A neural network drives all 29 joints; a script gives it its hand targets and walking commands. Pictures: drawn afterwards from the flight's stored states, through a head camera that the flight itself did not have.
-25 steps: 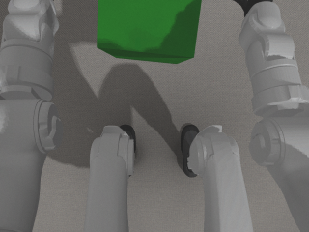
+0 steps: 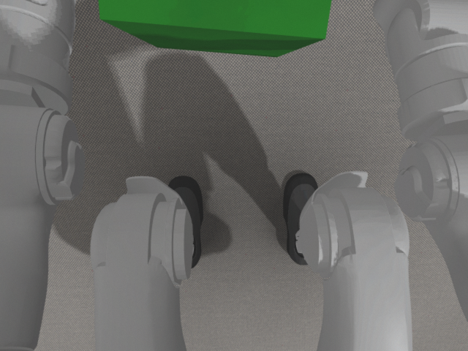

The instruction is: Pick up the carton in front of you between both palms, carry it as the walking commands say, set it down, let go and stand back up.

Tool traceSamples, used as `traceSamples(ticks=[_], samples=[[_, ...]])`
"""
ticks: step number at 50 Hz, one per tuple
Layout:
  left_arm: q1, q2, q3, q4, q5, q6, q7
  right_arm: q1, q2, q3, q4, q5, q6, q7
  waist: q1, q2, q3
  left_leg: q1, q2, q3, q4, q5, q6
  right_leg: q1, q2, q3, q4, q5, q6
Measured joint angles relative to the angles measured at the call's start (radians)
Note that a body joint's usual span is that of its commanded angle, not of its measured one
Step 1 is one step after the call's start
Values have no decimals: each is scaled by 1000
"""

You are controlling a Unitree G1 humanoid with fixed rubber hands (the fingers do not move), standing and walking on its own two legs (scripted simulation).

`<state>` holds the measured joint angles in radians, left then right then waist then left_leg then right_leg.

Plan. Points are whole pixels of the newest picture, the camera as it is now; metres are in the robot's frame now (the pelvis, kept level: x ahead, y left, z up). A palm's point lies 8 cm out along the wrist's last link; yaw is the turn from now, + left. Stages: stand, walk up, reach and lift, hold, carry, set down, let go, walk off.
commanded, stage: reach and lift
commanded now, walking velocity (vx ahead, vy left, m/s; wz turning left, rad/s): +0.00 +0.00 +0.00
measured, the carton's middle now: out of the picture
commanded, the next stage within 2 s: none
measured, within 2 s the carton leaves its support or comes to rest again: leaves its support in 0.72 s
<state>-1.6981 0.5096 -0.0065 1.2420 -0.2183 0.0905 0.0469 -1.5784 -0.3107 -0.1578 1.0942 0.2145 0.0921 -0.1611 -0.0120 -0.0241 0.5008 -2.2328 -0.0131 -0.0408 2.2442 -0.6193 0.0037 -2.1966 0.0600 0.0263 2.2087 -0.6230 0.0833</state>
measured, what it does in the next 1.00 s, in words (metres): rises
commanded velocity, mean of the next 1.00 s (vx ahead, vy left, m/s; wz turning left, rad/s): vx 0.00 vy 0.00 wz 0.00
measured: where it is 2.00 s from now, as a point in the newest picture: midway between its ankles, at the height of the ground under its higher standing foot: (245, 234)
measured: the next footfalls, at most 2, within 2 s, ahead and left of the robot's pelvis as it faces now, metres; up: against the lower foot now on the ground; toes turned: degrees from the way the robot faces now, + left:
none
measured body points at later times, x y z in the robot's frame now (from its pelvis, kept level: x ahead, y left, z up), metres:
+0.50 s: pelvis -0.01 +0.00 +0.00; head +0.38 +0.03 +0.22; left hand +0.59 +0.20 -0.18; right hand +0.57 -0.11 -0.18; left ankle +0.10 +0.12 -0.33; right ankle +0.11 -0.13 -0.33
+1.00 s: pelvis -0.01 -0.02 +0.05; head +0.30 +0.03 +0.38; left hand +0.53 +0.20 -0.04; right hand +0.54 -0.10 -0.04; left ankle +0.10 +0.12 -0.33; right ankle +0.11 -0.14 -0.33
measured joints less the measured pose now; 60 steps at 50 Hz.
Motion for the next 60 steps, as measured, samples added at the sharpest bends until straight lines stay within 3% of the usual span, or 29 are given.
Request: traceSamples(ticks=[16, 20, 23, 26, 30, 34, 38, 43, 46, 54, 60], samples=[[0, -36, -2, 22, 20, 2, -12, -20, 62, -16, 24, -33, 3, 4, 3, -9, -21, 1, -5, -15, -30, 27, -21, -5, -4, -15, -23, 27, -21], [-39, -43, 17, 39, 55, 17, -8, -45, 97, -80, 7, -100, 17, -16, 6, -4, 11, 16, -7, -15, -31, 30, -19, 12, -6, -15, -25, 29, -20], [-45, -58, 59, 31, 104, 43, -29, -33, 119, -159, -34, -170, 45, 6, 10, 1, 17, 17, -8, -11, -21, 28, -14, 15, -6, -11, -16, 25, -17], [-15, -67, 108, -21, 142, 80, -45, -17, 128, -212, -72, -220, 83, 43, 11, 5, 7, 7, -4, -4, -3, 22, -5, 5, -1, -4, 0, 20, -11], [29, -82, 133, -88, 155, 118, -57, 3, 122, -213, -101, -223, 126, 64, 14, 2, -16, -7, 2, 4, 14, 13, 5, -8, 5, 4, 15, 13, -4], [82, -112, 109, -152, 134, 143, -30, 44, 110, -183, -135, -182, 150, 31, 20, -3, -53, -19, 2, 12, 14, 6, 9, -22, 6, 12, 18, 6, -1], [169, -162, 89, -255, 120, 188, 66, 120, 123, -145, -214, -134, 185, -36, 14, -10, -121, -27, -10, 8, -8, 8, 3, -29, 10, 18, 3, 6, 1], [268, -216, 146, -405, 163, 243, 65, 243, 160, -170, -370, -128, 221, -32, 16, -15, -164, 40, -36, -18, -74, 24, -24, 41, 41, 28, -56, 18, 4], [337, -264, 214, -415, 214, 263, 44, 313, 200, -209, -376, -168, 234, -14, 22, -20, -302, 30, -43, -26, -133, 48, -39, 34, 45, 34, -112, 16, 22], [400, -332, 402, -343, 407, 292, -36, 351, 321, -404, -319, -422, 267, 46, 15, -5, -522, 80, -63, -43, -319, 122, -57, 80, 13, 19, -278, 81, -19], [419, -378, 458, -374, 483, 301, -56, 389, 346, -444, -384, -474, 293, 76, 10, 13, -561, 125, -60, -50, -425, 165, -53, 126, 10, 16, -390, 127, -21]])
